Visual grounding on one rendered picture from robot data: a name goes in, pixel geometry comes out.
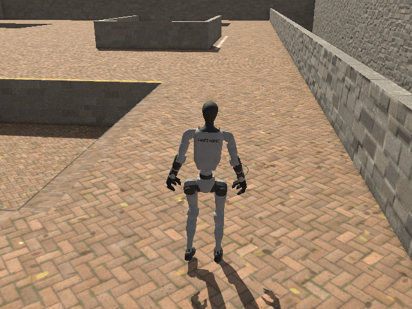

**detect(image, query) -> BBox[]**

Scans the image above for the robot shin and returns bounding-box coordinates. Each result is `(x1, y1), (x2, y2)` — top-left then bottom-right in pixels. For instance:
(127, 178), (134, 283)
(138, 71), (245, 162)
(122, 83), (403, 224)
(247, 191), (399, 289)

(186, 207), (197, 252)
(214, 212), (224, 254)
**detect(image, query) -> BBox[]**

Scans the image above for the right robot upper arm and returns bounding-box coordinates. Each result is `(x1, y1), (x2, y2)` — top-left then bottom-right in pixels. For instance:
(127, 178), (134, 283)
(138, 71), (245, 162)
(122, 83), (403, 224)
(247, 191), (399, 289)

(222, 131), (239, 166)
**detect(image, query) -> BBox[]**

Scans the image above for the robot right shin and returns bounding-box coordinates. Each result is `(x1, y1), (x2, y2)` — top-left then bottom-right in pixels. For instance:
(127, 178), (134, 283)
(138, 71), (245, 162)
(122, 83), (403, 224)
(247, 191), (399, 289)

(214, 212), (224, 254)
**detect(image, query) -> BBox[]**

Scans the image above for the robot right hand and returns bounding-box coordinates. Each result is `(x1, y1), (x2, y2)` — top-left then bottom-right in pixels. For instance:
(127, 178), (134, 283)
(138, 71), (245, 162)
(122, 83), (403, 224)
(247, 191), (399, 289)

(232, 180), (247, 195)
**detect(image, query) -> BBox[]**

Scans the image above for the left robot forearm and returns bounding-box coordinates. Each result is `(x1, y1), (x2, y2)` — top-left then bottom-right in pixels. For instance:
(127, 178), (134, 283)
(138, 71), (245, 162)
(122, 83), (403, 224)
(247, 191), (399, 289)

(169, 154), (182, 179)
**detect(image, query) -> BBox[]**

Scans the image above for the robot left shin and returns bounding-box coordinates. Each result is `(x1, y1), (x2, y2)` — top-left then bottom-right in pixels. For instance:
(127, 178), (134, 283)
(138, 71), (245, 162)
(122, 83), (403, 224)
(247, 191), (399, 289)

(186, 207), (197, 252)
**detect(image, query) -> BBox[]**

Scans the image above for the left robot upper arm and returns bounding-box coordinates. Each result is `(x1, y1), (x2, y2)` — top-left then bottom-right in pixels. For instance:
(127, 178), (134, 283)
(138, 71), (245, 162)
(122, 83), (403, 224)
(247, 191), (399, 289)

(176, 129), (196, 164)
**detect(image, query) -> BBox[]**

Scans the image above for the robot left hand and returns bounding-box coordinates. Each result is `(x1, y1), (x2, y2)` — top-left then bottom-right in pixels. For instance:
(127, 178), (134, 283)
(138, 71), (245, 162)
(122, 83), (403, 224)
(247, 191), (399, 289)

(166, 176), (181, 191)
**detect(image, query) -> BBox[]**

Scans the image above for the right robot forearm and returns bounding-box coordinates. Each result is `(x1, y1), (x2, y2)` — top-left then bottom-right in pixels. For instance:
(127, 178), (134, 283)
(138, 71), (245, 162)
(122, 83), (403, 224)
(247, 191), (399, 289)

(233, 156), (245, 182)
